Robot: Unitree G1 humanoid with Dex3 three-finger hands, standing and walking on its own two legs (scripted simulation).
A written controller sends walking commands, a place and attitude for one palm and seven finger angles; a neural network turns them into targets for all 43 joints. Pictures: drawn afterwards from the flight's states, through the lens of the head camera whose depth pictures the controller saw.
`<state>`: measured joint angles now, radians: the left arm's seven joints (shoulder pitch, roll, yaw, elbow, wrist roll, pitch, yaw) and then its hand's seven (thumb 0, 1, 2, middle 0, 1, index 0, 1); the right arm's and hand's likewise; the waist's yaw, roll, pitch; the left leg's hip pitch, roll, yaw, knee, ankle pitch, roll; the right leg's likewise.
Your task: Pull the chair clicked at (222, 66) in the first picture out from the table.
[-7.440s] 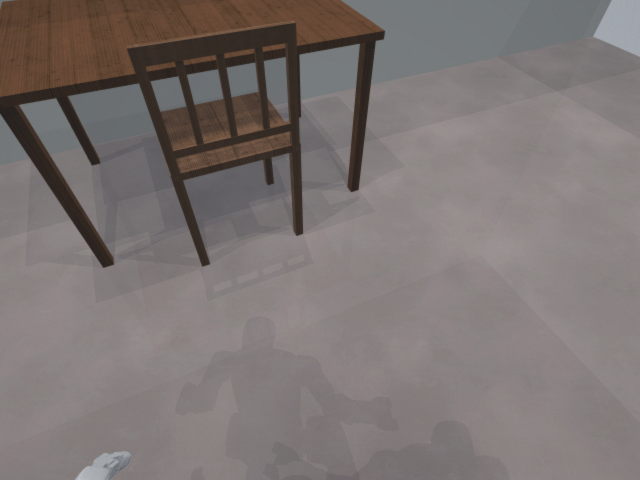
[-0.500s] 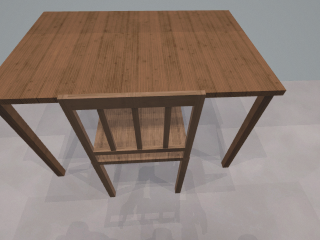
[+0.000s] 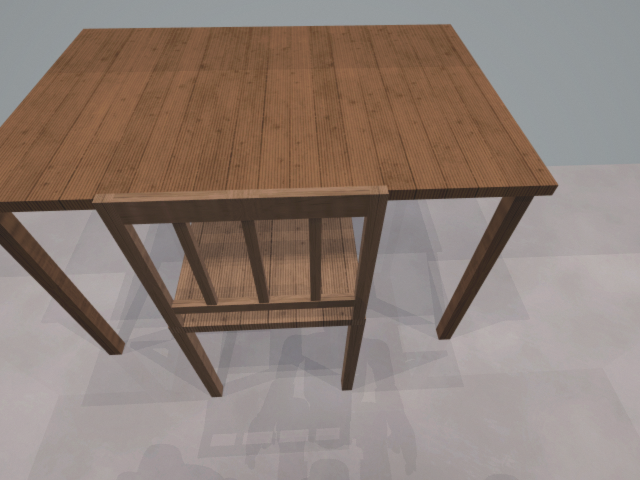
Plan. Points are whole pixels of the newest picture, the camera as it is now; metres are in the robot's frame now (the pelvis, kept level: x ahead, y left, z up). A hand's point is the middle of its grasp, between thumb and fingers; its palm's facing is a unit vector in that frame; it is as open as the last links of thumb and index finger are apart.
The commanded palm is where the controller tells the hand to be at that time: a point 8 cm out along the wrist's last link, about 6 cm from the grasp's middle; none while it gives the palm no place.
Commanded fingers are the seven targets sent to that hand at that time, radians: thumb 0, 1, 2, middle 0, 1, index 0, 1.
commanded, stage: look again from close up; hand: left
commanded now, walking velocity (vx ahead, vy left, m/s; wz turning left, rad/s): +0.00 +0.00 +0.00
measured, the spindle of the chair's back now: (257, 263) +0.48 +0.15 -0.10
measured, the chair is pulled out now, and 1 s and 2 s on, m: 0.00 0.00 0.00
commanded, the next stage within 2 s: shuffle to correct the standing spot in 0.70 s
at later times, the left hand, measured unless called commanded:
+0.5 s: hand out of the picture -0.02 +0.13 -0.17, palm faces +0.05 -0.98 -0.17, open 7.3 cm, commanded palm none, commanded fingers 0.00 0.90 0.90 -0.20 -0.30 -0.20 -0.30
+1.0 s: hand out of the picture -0.03 +0.14 -0.18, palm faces +0.11 -0.98 -0.16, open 7.4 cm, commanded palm none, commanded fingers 0.00 0.90 0.90 -0.20 -0.30 -0.20 -0.30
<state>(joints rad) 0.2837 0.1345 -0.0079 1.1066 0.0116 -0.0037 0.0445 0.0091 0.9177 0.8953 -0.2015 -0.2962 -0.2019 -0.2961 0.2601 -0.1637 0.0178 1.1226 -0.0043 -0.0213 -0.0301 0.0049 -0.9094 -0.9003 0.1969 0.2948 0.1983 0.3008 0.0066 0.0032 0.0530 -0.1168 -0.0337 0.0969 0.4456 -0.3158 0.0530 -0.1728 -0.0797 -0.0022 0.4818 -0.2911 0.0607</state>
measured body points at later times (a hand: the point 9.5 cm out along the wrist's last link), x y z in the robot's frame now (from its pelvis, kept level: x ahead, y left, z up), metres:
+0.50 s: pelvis -0.01 -0.03 +0.00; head +0.01 -0.02 +0.45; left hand -0.02 +0.18 -0.16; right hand -0.01 -0.24 -0.16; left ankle -0.05 +0.08 -0.74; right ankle -0.02 -0.16 -0.74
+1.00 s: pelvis +0.00 -0.02 +0.00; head +0.01 -0.01 +0.45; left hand -0.03 +0.19 -0.17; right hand -0.02 -0.24 -0.16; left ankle -0.04 +0.08 -0.74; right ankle -0.02 -0.16 -0.74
